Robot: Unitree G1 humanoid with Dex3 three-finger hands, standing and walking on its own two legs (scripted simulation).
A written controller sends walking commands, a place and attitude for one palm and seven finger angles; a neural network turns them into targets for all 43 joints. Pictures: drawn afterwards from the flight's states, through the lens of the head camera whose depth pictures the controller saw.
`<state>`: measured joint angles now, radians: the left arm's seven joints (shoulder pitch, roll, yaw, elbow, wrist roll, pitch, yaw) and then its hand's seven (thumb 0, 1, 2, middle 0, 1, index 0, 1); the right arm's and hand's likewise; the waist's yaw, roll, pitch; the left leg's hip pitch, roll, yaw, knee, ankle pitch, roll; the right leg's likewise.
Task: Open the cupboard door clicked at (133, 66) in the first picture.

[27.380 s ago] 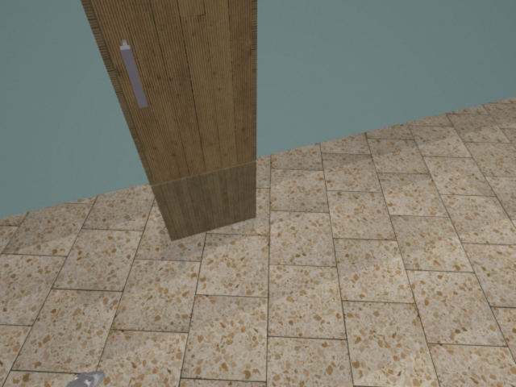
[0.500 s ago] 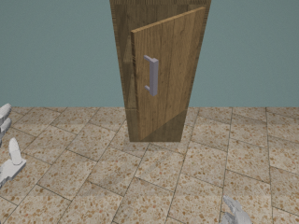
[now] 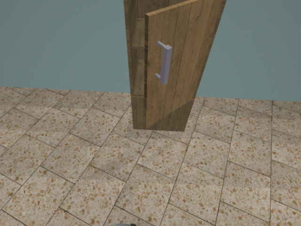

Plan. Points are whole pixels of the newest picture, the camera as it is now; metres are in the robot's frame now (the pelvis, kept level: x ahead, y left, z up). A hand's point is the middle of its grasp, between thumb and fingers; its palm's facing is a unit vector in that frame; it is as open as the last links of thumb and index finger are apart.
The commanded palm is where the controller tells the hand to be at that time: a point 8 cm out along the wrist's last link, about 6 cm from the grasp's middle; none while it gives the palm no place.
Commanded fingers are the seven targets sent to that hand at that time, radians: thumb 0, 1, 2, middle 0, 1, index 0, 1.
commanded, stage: let the arm hang, fingers relaxed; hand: left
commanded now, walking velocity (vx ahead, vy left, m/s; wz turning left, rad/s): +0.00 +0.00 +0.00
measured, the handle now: (161, 63) +0.63 +0.00 +0.07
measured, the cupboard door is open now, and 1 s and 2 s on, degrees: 41 41 41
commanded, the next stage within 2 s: look to check the result in 0.62 s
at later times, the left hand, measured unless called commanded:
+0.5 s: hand out of the picture +0.00 +0.14 -0.18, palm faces +0.04 -0.99 -0.15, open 7.4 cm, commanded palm none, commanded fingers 0.00 0.90 0.90 -0.20 -0.30 -0.20 -0.30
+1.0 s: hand out of the picture -0.01 +0.15 -0.17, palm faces +0.05 -0.98 -0.20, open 7.4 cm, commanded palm none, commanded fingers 0.00 0.90 0.90 -0.20 -0.30 -0.20 -0.30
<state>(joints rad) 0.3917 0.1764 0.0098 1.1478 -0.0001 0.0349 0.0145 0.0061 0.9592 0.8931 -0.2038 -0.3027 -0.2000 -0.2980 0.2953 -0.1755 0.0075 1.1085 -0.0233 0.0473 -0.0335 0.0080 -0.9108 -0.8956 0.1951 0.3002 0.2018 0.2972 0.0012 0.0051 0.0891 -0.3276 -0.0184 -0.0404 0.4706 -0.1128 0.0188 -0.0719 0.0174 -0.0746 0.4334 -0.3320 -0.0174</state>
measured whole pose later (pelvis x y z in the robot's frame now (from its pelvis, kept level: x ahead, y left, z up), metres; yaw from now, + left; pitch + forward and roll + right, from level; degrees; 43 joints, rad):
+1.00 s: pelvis +0.03 -0.02 +0.00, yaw -1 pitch -2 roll +0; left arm 0.35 0.12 0.02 1.14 0.00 0.00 0.04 0.00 0.91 0.89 -0.20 -0.30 -0.20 -0.30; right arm 0.25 -0.15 0.00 1.14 -0.02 0.02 -0.05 0.01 -0.92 -0.90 0.20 0.30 0.20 0.30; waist -0.01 0.02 0.07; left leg -0.27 -0.02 -0.03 0.47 -0.17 0.00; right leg -0.01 0.01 -0.06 0.42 -0.38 -0.03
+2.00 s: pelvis +0.01 -0.05 -0.01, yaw -19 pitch +0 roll +2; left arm 0.20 0.20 0.08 0.94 0.02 0.03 0.02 0.00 0.91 0.89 -0.20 -0.30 -0.20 -0.30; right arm 0.14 -0.24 -0.07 0.97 -0.03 0.07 -0.03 0.01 -0.91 -0.90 0.20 0.30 0.20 0.30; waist 0.01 0.04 0.13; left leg -0.50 0.05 0.03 1.08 -0.43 -0.05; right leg -0.26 0.03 0.01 0.61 -0.34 -0.07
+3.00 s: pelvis +0.02 -0.04 -0.01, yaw -54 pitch +2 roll -1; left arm 0.17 0.20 0.07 0.91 0.02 0.07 -0.02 0.01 0.91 0.89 -0.20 -0.30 -0.20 -0.30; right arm 0.21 -0.21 -0.03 0.87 -0.03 0.01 -0.03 0.00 -0.91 -0.90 0.20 0.30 0.20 0.30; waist -0.01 -0.02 0.08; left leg -0.30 0.04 0.04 0.59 -0.34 0.00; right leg -0.41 0.07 0.07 0.76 -0.44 -0.01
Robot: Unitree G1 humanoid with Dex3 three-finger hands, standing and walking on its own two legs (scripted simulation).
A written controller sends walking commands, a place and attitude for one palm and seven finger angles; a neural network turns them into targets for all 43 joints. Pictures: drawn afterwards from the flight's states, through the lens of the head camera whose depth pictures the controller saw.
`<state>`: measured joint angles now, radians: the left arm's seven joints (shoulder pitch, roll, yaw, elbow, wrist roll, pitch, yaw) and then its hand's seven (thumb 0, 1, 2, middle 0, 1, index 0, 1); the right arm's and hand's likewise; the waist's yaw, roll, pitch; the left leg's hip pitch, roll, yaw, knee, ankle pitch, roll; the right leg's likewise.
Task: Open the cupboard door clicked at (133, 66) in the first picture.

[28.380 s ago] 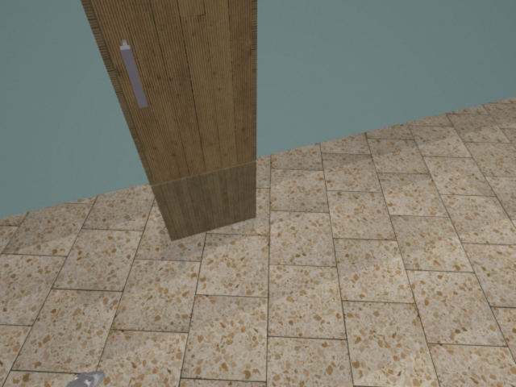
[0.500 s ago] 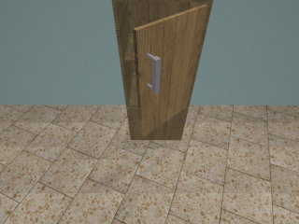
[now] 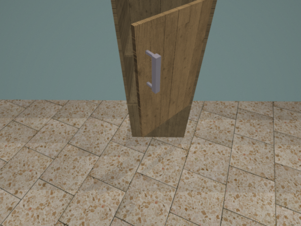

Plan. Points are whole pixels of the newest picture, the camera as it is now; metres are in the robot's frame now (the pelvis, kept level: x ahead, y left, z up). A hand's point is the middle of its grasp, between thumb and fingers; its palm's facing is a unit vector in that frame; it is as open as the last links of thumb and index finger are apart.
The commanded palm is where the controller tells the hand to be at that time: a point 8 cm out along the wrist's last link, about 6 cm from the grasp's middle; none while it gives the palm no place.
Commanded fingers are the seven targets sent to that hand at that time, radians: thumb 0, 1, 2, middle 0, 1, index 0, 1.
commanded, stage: look to check the result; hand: left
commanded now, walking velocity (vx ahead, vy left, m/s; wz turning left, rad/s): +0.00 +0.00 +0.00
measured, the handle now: (152, 72) +0.60 +0.03 +0.07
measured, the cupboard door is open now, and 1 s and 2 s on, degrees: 41 41 41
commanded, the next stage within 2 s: walk to a spot facing it in 0.24 s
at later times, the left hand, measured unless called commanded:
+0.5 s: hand out of the picture -0.01 +0.15 -0.18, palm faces +0.04 -0.98 -0.18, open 7.4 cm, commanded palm none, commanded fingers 0.00 0.90 0.90 -0.20 -0.30 -0.20 -0.30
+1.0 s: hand out of the picture +0.09 +0.16 -0.16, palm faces -0.24 -0.92 -0.32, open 7.4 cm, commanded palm none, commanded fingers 0.00 0.90 0.90 -0.20 -0.30 -0.20 -0.30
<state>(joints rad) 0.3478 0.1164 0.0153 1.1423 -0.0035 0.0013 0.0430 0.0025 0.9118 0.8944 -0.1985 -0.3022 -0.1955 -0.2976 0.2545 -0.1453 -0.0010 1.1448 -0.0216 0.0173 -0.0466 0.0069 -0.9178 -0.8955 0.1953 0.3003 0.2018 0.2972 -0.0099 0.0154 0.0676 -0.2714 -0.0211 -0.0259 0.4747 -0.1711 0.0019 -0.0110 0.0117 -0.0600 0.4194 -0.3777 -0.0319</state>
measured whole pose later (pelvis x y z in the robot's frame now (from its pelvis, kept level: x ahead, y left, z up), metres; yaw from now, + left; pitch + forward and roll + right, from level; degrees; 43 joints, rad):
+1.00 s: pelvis -0.03 -0.03 -0.01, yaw -18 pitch +0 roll +2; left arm 0.20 0.20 0.08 0.94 0.02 0.03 0.02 0.00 0.91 0.89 -0.20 -0.30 -0.20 -0.30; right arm 0.14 -0.24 -0.07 0.97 -0.03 0.07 -0.03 0.01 -0.91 -0.90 0.20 0.30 0.20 0.30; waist 0.01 0.04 0.13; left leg -0.50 0.05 0.03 1.08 -0.43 -0.05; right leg -0.26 0.03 0.01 0.61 -0.34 -0.07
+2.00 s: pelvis -0.01 -0.03 -0.01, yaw -53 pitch +2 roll -1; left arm 0.17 0.20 0.07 0.91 0.02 0.07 -0.02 0.01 0.91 0.89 -0.20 -0.30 -0.20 -0.30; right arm 0.21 -0.21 -0.03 0.87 -0.03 0.01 -0.03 0.00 -0.91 -0.90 0.20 0.30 0.20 0.30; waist -0.01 -0.02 0.08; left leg -0.30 0.04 0.04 0.59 -0.34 0.00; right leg -0.41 0.07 0.07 0.76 -0.44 -0.01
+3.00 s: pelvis +0.09 -0.38 +0.01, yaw -83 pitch +1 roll +0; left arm 0.17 0.18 0.07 1.00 0.03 0.01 -0.04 0.01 0.92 0.89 -0.20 -0.30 -0.19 -0.30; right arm 0.35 -0.17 -0.03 1.02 -0.03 -0.07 -0.02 0.00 -0.94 -0.90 0.20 0.30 0.20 0.30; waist -0.01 -0.02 0.06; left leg -0.09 0.05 0.24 0.36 -0.27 0.01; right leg -0.59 -0.11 -0.05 0.94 -0.18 0.00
